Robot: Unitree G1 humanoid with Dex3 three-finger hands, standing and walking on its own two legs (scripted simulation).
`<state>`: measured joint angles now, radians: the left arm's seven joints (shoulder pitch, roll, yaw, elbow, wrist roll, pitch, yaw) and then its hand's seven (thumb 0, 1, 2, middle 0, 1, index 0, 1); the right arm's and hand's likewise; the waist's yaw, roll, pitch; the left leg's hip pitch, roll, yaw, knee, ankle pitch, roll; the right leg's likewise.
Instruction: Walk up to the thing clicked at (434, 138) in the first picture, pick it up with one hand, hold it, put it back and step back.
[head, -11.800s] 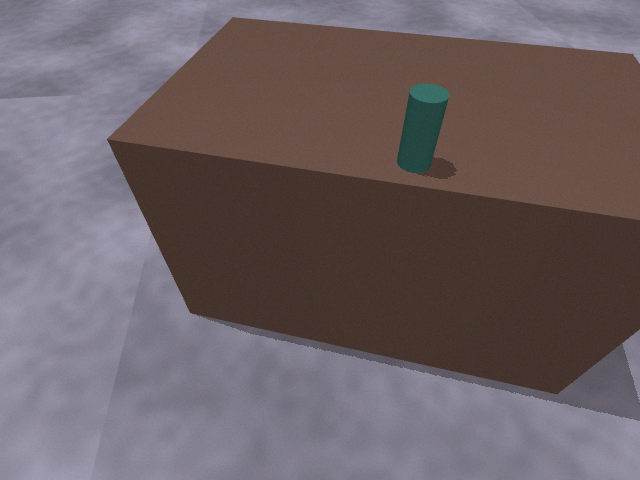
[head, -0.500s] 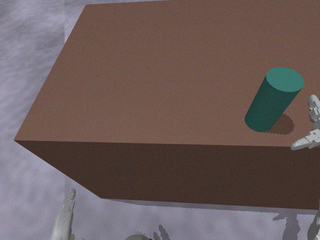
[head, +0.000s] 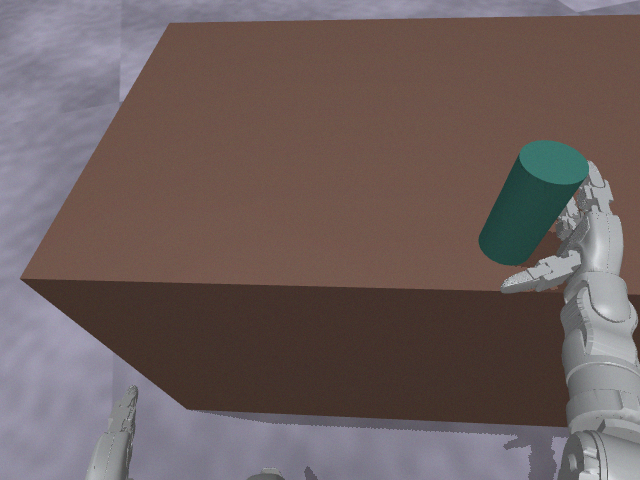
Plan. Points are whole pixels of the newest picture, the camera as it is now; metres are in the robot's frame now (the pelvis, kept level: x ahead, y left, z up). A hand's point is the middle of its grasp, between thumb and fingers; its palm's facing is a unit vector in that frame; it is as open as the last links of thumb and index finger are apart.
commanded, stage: rest palm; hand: right
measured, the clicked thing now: (525, 208) +0.44 -0.22 +0.09
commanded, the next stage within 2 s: close in 0.02 s
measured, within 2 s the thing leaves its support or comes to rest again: leaves its support in 1.20 s
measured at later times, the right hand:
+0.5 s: hand (519, 221) +0.43 -0.21 +0.08, palm faces +0.23 +0.97 +0.01, open 15.1 cm
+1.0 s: hand (522, 221) +0.43 -0.22 +0.08, palm faces +0.22 +0.98 +0.02, open 9.8 cm
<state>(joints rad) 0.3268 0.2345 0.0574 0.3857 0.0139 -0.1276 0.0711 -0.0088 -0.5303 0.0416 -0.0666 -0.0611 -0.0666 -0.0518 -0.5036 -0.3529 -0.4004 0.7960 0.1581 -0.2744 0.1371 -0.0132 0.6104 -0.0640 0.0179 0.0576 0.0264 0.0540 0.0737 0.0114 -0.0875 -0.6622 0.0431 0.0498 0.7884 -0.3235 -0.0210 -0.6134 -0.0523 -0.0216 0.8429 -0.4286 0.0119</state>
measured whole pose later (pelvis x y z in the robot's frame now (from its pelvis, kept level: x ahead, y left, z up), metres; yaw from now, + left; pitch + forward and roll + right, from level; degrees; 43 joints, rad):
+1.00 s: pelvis +0.00 +0.00 +0.00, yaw +0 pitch +11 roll +1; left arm 0.33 0.24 0.09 0.34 0.01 -0.08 0.03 -0.01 -0.53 0.05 -0.05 -0.05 -0.05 -0.05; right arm -0.55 -0.32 -0.37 0.81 0.13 -0.28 0.07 0.00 0.35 -0.84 0.81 0.86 0.85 0.86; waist 0.08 0.01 -0.08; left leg -0.65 0.05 0.04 0.77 -0.31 -0.03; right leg -0.59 -0.05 -0.03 0.82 -0.42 0.01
